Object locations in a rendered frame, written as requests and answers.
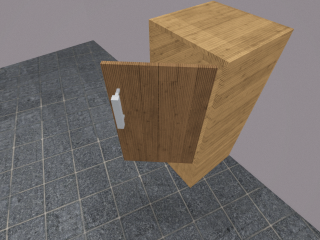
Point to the handle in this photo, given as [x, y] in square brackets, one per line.
[117, 109]

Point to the cupboard door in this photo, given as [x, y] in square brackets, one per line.
[164, 105]

